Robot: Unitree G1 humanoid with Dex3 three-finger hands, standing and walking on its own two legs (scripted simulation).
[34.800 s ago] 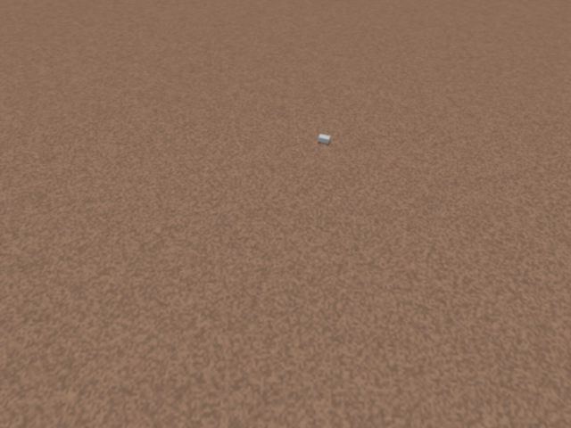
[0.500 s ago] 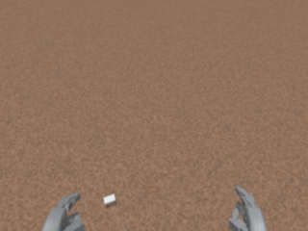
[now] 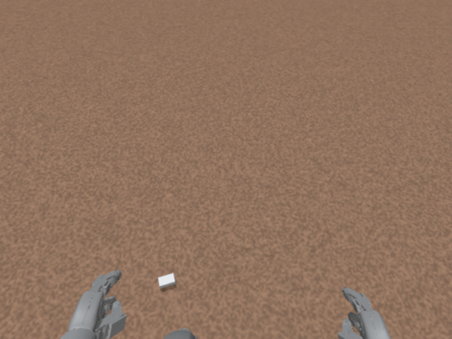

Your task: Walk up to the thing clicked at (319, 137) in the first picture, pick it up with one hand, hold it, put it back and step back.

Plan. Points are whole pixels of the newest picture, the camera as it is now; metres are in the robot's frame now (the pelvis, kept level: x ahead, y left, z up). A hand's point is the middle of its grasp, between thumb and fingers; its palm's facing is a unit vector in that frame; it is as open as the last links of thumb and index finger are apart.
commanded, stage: stand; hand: left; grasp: from above
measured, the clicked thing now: (167, 280) +0.43 +0.24 -0.71
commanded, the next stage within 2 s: none
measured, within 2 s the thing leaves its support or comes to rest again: neither
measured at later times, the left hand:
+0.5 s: hand out of the picture +0.03 +0.24 -0.12, palm faces +0.04 -0.95 -0.31, open 7.3 cm
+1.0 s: hand out of the picture +0.04 +0.24 -0.11, palm faces +0.03 -0.94 -0.33, open 7.3 cm
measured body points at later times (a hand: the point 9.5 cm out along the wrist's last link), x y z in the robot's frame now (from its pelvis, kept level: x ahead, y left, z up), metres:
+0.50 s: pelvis +0.00 +0.01 +0.05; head +0.00 +0.02 +0.50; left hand +0.03 +0.29 -0.09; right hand +0.07 -0.26 -0.09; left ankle +0.02 +0.13 -0.69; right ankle -0.01 -0.14 -0.69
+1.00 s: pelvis -0.01 +0.00 +0.06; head -0.01 +0.00 +0.51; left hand +0.04 +0.29 -0.08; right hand +0.05 -0.29 -0.08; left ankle +0.02 +0.13 -0.69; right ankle -0.01 -0.14 -0.69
